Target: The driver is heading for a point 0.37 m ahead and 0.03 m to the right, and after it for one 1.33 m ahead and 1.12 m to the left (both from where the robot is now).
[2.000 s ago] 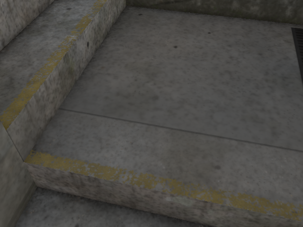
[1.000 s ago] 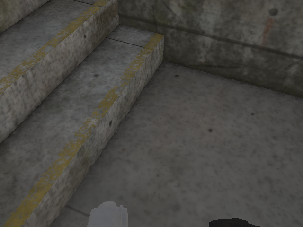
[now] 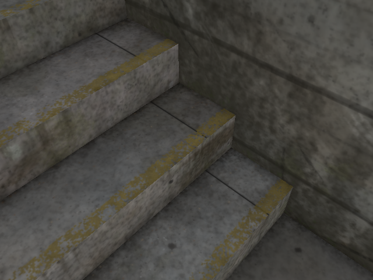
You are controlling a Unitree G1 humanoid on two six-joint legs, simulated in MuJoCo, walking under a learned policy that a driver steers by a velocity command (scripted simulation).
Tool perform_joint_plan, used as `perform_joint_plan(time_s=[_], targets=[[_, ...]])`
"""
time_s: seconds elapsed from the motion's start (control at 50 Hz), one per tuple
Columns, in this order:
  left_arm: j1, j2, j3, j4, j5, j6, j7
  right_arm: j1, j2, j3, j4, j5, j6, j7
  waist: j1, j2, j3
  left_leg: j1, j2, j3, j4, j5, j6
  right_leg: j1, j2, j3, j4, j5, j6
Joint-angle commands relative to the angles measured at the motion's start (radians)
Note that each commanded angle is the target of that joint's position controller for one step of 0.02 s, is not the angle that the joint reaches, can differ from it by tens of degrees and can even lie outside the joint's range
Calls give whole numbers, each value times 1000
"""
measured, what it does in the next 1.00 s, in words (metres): walks ahead, turning left: left foot, then right foot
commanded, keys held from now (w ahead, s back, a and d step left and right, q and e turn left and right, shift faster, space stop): w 0.26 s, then q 0.74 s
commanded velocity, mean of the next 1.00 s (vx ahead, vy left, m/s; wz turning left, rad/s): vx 0.24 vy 0.00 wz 0.32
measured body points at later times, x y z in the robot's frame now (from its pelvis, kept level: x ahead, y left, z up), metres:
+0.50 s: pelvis +0.21 -0.01 +0.00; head +0.25 +0.02 +0.45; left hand +0.40 +0.19 -0.12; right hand +0.14 -0.24 -0.13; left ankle +0.16 +0.10 -0.75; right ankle +0.36 -0.13 -0.65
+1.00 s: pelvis +0.23 -0.05 -0.02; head +0.26 -0.04 +0.43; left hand +0.17 +0.21 -0.15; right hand +0.55 -0.13 -0.07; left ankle +0.15 +0.06 -0.41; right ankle +0.38 -0.12 -0.75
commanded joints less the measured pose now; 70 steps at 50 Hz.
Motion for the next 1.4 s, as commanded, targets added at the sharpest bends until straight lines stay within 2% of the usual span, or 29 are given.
perform_joint_plan(time_s=[0.02, 0.08, 0.12, 0.14, 0.16, 0.18, 0.2, 0.26, 0.32, 0.42, 0.54, 0.6, 0.62, 0.64, 0.68, 0.72, 0.82, 0.84, 0.94, 1.06, 1.12, 1.18, 1.22, 1.24, 1.26, 1.28, 1.3, 1.34, 1.4], targets=[[99, 144, 37, 5, -3, -12, 33, -102, -72, -14, -107, 4, 5, -46, -6, -69, 153, -137, 18, 17, -42, -186, 17, 146, -360, 254, -85, 253, -152], [39, 109, 27, -20, 9, -11, 37, -19, -48, -21, -73, 25, -25, -38, -42, -112, 89, 168, -76, 77, -230, -165, 51, 108, -275, 130, 78, 761, -118], [9, 171, 45, -14, -16, 2, 37, 219, -75, -40, -24, 31, -28, -65, -161, -107, -32, 441, -121, 64, -407, -215, 106, 111, -275, 103, 337, 1043, -100], [-71, 171, 49, -46, -31, -5, 34, 378, -118, -64, 51, 30, -41, -67, -214, -93, -52, 653, -112, 56, -448, -33, 102, -48, -206, 70, 513, 889, -66], [-146, 110, 34, -94, -48, -8, 23, 501, -217, -89, 71, 1, -50, -74, -258, 41, -55, 805, 137, -269, -561, -17, 168, -316, -94, 9, 868, 384, -21], [-45, 29, 25, -105, -34, -7, 11, 432, -268, -94, 76, 5, -43, -66, -103, 145, -29, 852, 330, -652, -627, 226, 253, -577, 1, 78, 1077, -183, -13], [21, 47, 28, -87, 5, 10, 2, 414, -228, -94, 75, 32, -31, -54, -104, 114, -38, 760, 374, -677, -651, -9, 351, -597, -59, 141, 1183, -166, -13], [-143, 57, 30, -140, 12, 29, -11, 288, -63, -44, 82, 42, -30, -35, -44, 57, 142, 553, 209, -397, -703, -225, 250, -725, -110, 120, 1320, -61, -5], [-167, 14, 12, -183, 22, 60, -17, 353, -77, -28, 131, 50, -49, -31, -12, 27, 135, 463, 150, -253, -635, 296, 228, -776, -92, 48, 1423, -60, 30], [-318, 62, -4, -308, 44, 83, -4, 330, -130, -30, 92, 50, -38, -58, -23, 70, 78, 488, 62, -148, -616, 544, 177, -732, -125, 35, 1037, 58, 78], [-215, 103, 2, -267, -12, 107, 71, 272, -159, -60, 17, 37, -50, -66, -19, 205, -40, 583, 95, -229, -495, 610, 102, -306, -78, 53, 441, 200, 64], [-9, 159, 30, -191, 12, 51, 86, 219, -171, -83, -16, 80, -39, -53, 67, 32, -37, 457, -66, -178, -89, 394, 60, 27, -84, -12, 65, 491, 83], [-8, 213, 33, -204, 28, 26, 70, 325, -50, -67, -33, 90, -28, -66, -6, -214, -90, 172, -209, -86, 287, -432, 25, 241, -369, 216, 206, 1265, 32], [8, 253, 40, -212, 33, 37, 57, 457, -19, -62, -24, 114, 4, -94, -36, -344, -282, 129, -220, -75, 719, -594, -15, 242, -604, 406, 172, 1517, -149], [-201, 136, 12, -266, 15, 65, 50, 303, -64, -74, -47, 34, 42, -101, -78, -169, -184, 21, -137, -44, 1045, -463, -15, 0, -503, 353, 81, 619, -203], [-225, 84, -7, -244, 21, 87, 86, 127, -57, -63, -125, 7, 54, -69, -78, -77, 2, -81, -84, -69, 1050, -373, -10, -184, -367, 185, 62, 180, -129], [-145, 149, -2, -224, 15, 65, 107, 7, -57, -39, -284, 3, 96, -45, -62, -74, 19, -166, -107, -81, 1155, -291, -26, -242, -409, 178, 35, -2, -154], [-183, 187, 0, -250, 37, 97, 117, -29, -88, -22, -338, 89, 102, -58, -42, -142, 39, -238, -88, -95, 1235, -333, -84, -211, -449, 200, -12, 55, -144], [-100, 220, 5, -298, 23, 131, 167, -118, -66, 21, -455, 56, 116, -75, 8, -92, -18, -391, -66, -95, 1411, -460, -153, -54, -475, 189, -46, 32, -149], [-184, 290, 33, -413, -6, 130, 186, -135, -80, 41, -527, 65, 118, -70, -25, -72, -53, -233, 18, -104, 1117, -457, -145, -104, -472, 82, -86, -98, -113], [-422, 333, 55, -515, -4, 147, 148, -3, -133, 18, -469, 62, 119, -55, -145, -128, -116, 272, 35, -27, 406, -195, -75, -337, -370, -131, -32, -51, -43], [-365, 269, 48, -501, -40, 160, 88, 70, -161, -24, -389, 49, 137, -61, -115, -197, -119, 419, 4, 33, -53, -182, 14, -282, -459, -63, 95, -156, -23], [-251, 144, 27, -442, -62, 182, 58, 121, -161, -40, -310, 64, 122, -35, -66, 44, 36, 411, -65, -6, -506, -137, 54, -339, -324, -179, 533, -214, 82], [-147, 51, 18, -482, -1, 194, 52, 82, -274, -48, -335, 22, 99, -16, 79, 300, 125, 350, 112, -372, -285, 480, 78, -737, -230, -112, 1090, -401, 182], [-207, 66, 29, -497, 21, 171, 54, 83, -429, -90, -387, -3, 79, 7, 0, 300, -68, 371, 301, -609, -449, 832, 171, -830, -164, 110, 1392, -372, 215], [-348, 100, 35, -546, -18, 154, 73, 38, -522, -124, -412, -30, 60, 28, -62, 285, -34, 240, 353, -799, -647, 307, 253, -869, -109, 169, 1604, -358, 204], [-390, 112, 40, -535, -36, 147, 95, -49, -452, -100, -398, 8, 65, 34, -23, 266, 132, 174, 256, -698, -636, -116, 223, -948, -105, 191, 1698, -270, 197], [-334, 208, 45, -462, -18, 147, 116, -129, -263, -40, -371, 63, 96, 7, 15, 235, 206, 110, 111, -435, -540, -257, 152, -835, -125, 151, 1526, -54, 209], [-379, 176, 39, -505, 34, 135, 94, -76, -214, -35, -404, 45, 100, -59, -14, 125, 42, 304, 92, -457, -434, 50, 189, -752, -82, 122, 1437, 78, 210]])
Keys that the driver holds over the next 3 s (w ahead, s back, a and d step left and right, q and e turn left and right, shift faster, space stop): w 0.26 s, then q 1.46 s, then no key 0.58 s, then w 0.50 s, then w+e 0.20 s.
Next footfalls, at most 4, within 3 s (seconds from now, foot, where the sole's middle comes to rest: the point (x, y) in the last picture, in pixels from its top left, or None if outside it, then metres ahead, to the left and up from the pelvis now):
0.16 left None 0.20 0.10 -0.78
0.60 right None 0.42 -0.12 -0.78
1.22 left None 0.11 0.13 -0.78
1.74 right None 0.19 -0.07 -0.78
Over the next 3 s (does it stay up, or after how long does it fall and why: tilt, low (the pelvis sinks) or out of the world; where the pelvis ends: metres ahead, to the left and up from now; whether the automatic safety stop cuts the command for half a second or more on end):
stays up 0.11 0.14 -0.01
